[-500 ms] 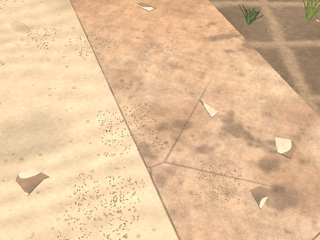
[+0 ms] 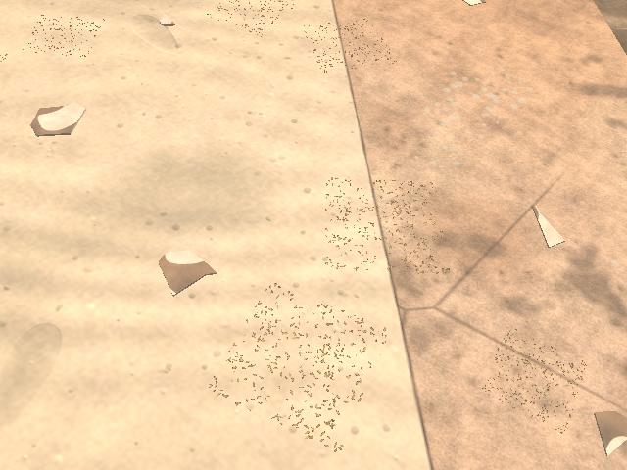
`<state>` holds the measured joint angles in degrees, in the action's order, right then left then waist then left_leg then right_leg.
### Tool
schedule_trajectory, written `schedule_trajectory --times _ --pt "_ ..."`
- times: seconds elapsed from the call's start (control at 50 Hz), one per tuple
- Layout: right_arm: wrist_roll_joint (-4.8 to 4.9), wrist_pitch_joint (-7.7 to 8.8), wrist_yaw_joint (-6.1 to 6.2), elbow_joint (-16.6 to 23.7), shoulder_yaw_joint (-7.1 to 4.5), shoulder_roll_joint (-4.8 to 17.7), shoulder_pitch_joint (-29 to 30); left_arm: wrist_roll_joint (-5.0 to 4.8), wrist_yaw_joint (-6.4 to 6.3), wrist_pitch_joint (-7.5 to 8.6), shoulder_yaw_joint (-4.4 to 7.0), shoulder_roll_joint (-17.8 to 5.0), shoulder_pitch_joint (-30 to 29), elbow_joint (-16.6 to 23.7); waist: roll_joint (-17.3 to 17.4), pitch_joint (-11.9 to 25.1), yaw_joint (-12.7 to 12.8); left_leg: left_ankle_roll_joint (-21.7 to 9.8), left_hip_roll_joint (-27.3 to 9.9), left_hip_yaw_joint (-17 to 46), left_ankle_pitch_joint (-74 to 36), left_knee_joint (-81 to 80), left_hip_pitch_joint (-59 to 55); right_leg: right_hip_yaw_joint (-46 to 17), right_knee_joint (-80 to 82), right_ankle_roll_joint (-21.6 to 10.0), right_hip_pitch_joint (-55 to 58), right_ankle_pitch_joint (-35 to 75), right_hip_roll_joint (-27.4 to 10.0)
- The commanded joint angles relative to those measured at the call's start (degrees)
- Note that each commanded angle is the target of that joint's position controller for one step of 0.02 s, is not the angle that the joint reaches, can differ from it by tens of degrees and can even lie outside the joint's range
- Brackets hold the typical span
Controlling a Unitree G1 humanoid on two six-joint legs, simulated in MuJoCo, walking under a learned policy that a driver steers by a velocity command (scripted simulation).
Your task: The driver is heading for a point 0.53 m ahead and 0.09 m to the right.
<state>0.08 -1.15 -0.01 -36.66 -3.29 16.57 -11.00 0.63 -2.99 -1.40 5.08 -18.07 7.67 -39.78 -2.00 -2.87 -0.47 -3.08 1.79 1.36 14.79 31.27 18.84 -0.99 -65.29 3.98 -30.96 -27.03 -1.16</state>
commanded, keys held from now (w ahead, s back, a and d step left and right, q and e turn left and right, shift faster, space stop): q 0.12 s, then no key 0.76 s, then w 0.10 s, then no key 0.02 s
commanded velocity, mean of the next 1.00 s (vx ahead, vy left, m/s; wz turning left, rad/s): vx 0.01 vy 0.00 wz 0.20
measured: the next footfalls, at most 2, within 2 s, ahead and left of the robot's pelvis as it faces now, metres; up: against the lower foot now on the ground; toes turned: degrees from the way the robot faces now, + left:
right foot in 0.34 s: +0.07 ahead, -0.14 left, +0.00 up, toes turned +12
right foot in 1.68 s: +0.15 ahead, -0.17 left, +0.00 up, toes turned -3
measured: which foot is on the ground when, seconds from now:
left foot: down 0.00-1.00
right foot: up 0.00-0.32, down 0.34-1.00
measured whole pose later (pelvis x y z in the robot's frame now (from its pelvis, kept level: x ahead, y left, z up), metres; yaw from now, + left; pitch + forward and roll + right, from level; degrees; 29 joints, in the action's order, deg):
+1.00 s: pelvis +0.02 -0.02 -0.01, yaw +10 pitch -1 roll +0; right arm -0.3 -0.4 1.6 -41.1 -1.7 12.7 -14.3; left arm -0.1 -1.1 1.3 1.4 -13.7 13.3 -45.2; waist 0.2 -0.4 0.3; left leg -1.1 2.6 5.7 20.2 34.6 14.6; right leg -2.0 -34.0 -0.4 -13.3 -21.1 0.4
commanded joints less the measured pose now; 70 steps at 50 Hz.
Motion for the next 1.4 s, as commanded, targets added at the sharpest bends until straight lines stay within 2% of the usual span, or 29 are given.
schedule_trajectory --times 0.02,0.12,0.24,0.28,0.32,0.34,0.36,0.38,0.4,0.42,0.46,0.5,0.52,0.54,0.56,0.64,0.72,0.88,0.92,0.96,0.98,1.02,1.06,1.1,1.16,1.24,1.32,1.38,1.4 --pt "0.13 0.90 1.41 4.9 -2.47 9.4 3.0 0.05 -0.23 1.00 1.44 -4.7 0.3 3.7 8.2 8.6 1.4 -10.2 -13.3 16.9 -24.2 -11.1 -9.6 -3.2 -1.8 0.7 -4.5 6.0 0.4" --pt "0.54 0.32 2.33 4.8 -3.03 10.4 0.9 -0.40 0.13 1.35 0.36 -2.7 -2.8 4.2 9.0 8.1 -0.3 -9.9 -11.8 19.7 -15.5 -11.2 -11.3 -4.3 12.9 1.5 -2.5 7.8 1.7" --pt "-0.19 -0.41 1.47 4.7 -2.50 9.6 1.5 -1.13 1.41 2.08 0.15 -3.2 -2.5 3.7 11.1 7.6 -1.7 -10.4 -12.0 22.7 -14.5 -9.6 -7.8 -2.8 23.1 0.4 7.1 5.1 1.7" --pt "0.02 -0.61 1.31 4.5 -2.11 9.1 2.1 -1.28 1.93 2.54 0.05 -3.0 -1.7 3.6 11.0 7.6 -1.2 -10.1 -11.7 24.0 -17.6 -8.2 -8.5 -2.4 28.6 -0.5 10.0 5.9 1.7" --pt "0.64 -0.79 1.41 4.4 -1.42 7.6 3.3 -0.88 2.56 3.21 -0.21 -2.0 1.2 2.6 9.9 7.7 1.3 -7.4 -9.3 22.9 -17.5 -6.2 -6.7 -1.6 42.7 -2.3 17.8 16.7 1.6" --pt "0.24 -0.53 1.46 4.0 -0.99 6.3 1.4 0.05 2.55 3.45 -0.04 -3.8 1.6 2.8 7.1 8.3 0.7 -4.4 -7.4 21.3 -11.9 -4.7 -3.7 -4.9 44.9 -3.8 23.3 23.9 -2.5" --pt "-1.11 0.01 1.34 4.1 -0.36 4.4 -1.4 1.12 2.24 3.38 0.51 -7.8 1.4 3.6 -3.5 9.6 -2.1 -0.9 -1.8 14.8 -0.2 3.1 0.5 -13.8 45.0 -7.9 27.3 36.5 -11.8" --pt "-0.85 0.31 1.31 4.5 -0.72 5.1 -0.8 1.77 2.44 3.34 -0.15 -6.2 -1.0 2.7 -11.5 7.1 -3.8 2.2 1.7 8.3 11.0 3.8 1.7 -19.5 46.0 -15.7 21.0 37.2 -16.4" --pt "-1.33 0.35 1.49 3.5 -1.33 7.6 -0.4 1.21 2.59 3.60 -1.09 -2.9 -3.5 3.9 -9.1 6.4 -2.6 4.3 0.1 7.1 12.3 6.3 -0.7 -18.7 46.9 -17.3 19.4 34.2 -15.9" --pt "-1.09 0.34 1.46 3.6 -1.60 7.6 1.3 0.76 2.47 3.62 -1.10 -3.0 -3.4 3.5 -8.4 6.3 -1.9 4.8 0.1 6.2 9.5 5.7 -0.1 -16.9 46.2 -15.7 20.8 31.8 -13.7" --pt "-1.27 -0.22 1.37 3.1 -1.14 5.3 2.0 -0.32 2.22 3.70 -0.92 -4.4 -3.3 2.9 -7.4 5.9 -1.4 5.7 -1.3 5.7 2.8 0.6 -2.3 -13.7 44.5 -12.8 21.4 30.0 -10.8" --pt "-1.08 -0.38 0.89 2.7 -0.59 3.7 1.9 -0.10 2.27 3.62 -1.38 -3.6 -1.3 2.3 -5.8 6.1 -1.1 5.3 -1.9 5.7 -5.8 -3.8 -7.2 -10.3 43.1 -9.7 19.8 26.8 -7.5" --pt "-1.04 -0.45 0.81 2.9 -0.63 4.3 1.9 0.25 2.47 3.70 -1.62 -3.1 -0.3 2.1 -4.5 6.2 -0.6 4.7 -2.7 6.3 -10.2 -4.1 -8.6 -9.3 42.5 -8.3 18.9 22.6 -6.0" --pt "-0.85 -0.47 0.81 2.1 -1.10 6.1 1.8 0.34 2.69 3.73 -1.67 -3.1 1.3 2.3 -0.6 5.3 1.2 3.1 -2.4 6.9 -9.1 -2.7 -7.8 -7.2 43.1 -6.9 17.5 17.8 -4.0" --pt "-0.71 -0.31 0.70 2.3 -1.12 5.3 1.5 0.33 2.77 3.70 -1.67 -3.8 0.4 2.2 -0.6 4.5 0.1 2.0 -2.3 7.1 -8.3 -3.1 -6.6 -6.1 42.1 -6.1 18.0 15.7 -3.3" --pt "-1.04 0.53 0.88 1.3 -0.83 4.4 1.2 -0.04 2.57 3.43 -2.10 -2.3 0.4 2.3 3.4 4.4 0.8 1.6 -3.2 8.5 -9.6 -4.7 -5.7 -3.8 39.1 -5.5 18.8 17.9 -1.9" --pt "-0.93 0.93 1.11 0.8 -0.58 3.8 0.7 0.00 2.49 3.11 -2.30 -1.7 0.9 1.6 4.3 4.1 0.9 1.6 -3.3 9.0 -7.9 -5.3 -4.8 -3.2 38.5 -5.1 19.5 17.7 -1.3" --pt "-0.88 1.25 1.59 -0.1 -0.31 3.0 -0.5 -0.14 2.23 3.20 -2.35 -1.4 1.9 -0.5 2.9 3.6 0.6 1.5 -3.1 8.7 -7.6 -5.2 -5.3 -3.1 38.8 -4.4 18.9 17.6 -1.0" --pt "-0.77 1.00 1.79 -0.9 -0.21 2.7 -1.7 -0.23 2.06 3.01 -2.50 -0.9 3.1 -1.6 2.9 3.9 0.5 0.8 -1.8 7.8 5.9 -5.8 -4.9 -1.9 38.9 -4.8 18.2 6.1 0.5" --pt "-0.32 1.10 1.95 -0.9 -0.55 3.7 -2.6 -0.81 1.71 3.20 -2.25 -1.5 3.5 -1.8 2.9 -0.5 0.2 -1.0 -1.3 8.1 22.8 -6.3 -0.7 -2.3 38.4 -6.7 13.6 -7.6 1.1" --pt "-0.08 1.63 1.91 -0.7 -0.46 3.5 -2.9 -1.01 1.62 3.71 -2.28 -1.4 3.9 -1.8 3.2 -2.6 0.3 -1.9 -1.9 8.8 26.0 -6.6 1.0 -3.0 38.4 -7.5 11.8 -10.6 0.7" --pt "-0.06 2.98 1.87 -0.3 0.12 1.8 -1.6 -0.90 1.54 5.03 -2.65 -0.3 3.3 -1.7 3.4 -3.7 0.6 -2.1 -2.2 8.7 17.3 -5.5 1.0 -3.1 37.4 -8.0 11.7 -2.5 0.7" --pt "-0.43 3.64 1.79 0.5 0.30 1.7 -1.4 -0.39 1.68 5.67 -2.59 -1.0 3.9 -1.6 3.1 -0.5 0.8 -1.3 -1.1 7.0 2.1 -2.2 -0.8 -3.2 36.0 -7.6 14.0 9.8 0.8" --pt "-0.48 3.63 1.65 0.3 0.50 1.0 -2.5 -0.48 2.08 5.70 -2.69 -0.9 4.9 -2.2 1.2 3.3 0.5 0.5 -0.4 5.3 -11.0 1.2 -4.5 -3.6 34.8 -6.9 16.9 21.0 0.3" --pt "-0.10 2.84 1.84 -0.3 0.35 1.7 -3.8 -1.02 2.31 5.21 -2.88 -1.0 5.9 -3.1 2.1 6.4 0.5 1.2 -1.4 6.1 -23.1 1.9 -8.5 -3.4 33.2 -6.0 19.5 32.2 0.1" --pt "-0.10 1.51 2.20 -1.0 0.34 2.0 -4.0 -1.23 2.37 4.10 -3.04 -1.3 6.2 -4.5 2.1 6.2 0.5 1.5 -1.9 6.1 -25.4 0.7 -11.3 -3.9 34.4 -5.5 20.5 35.5 -0.3" --pt "-0.08 0.20 3.94 0.4 -0.92 4.6 -2.9 -2.27 2.19 3.15 -1.95 -4.5 2.3 -2.5 1.6 5.8 -0.2 1.7 -1.9 4.5 -23.4 2.1 -12.8 -6.9 33.2 -7.0 16.9 36.4 -0.2" --pt "-0.07 -0.79 4.75 1.0 -1.58 4.6 -3.6 -2.45 2.17 2.50 -1.39 -4.4 1.4 -1.0 1.7 5.9 -0.6 0.9 -2.8 4.0 -21.6 3.3 -12.5 -9.8 31.5 -7.9 13.4 32.6 0.1" --pt "-0.27 -0.89 4.73 1.2 -1.68 4.1 -5.1 -2.35 2.23 2.34 -1.37 -3.8 1.7 -0.7 1.9 7.5 -1.3 0.2 -3.2 4.3 -14.1 2.6 -13.9 -10.2 30.9 -8.1 11.6 24.3 0.8"
Velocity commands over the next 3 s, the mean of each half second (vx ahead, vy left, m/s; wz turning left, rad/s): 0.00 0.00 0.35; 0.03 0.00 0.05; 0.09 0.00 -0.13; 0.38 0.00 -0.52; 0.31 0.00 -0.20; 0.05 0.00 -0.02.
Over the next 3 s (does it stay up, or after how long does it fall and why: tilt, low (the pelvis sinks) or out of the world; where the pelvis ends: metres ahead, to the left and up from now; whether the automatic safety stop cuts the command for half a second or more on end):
stays up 0.50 -0.20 0.00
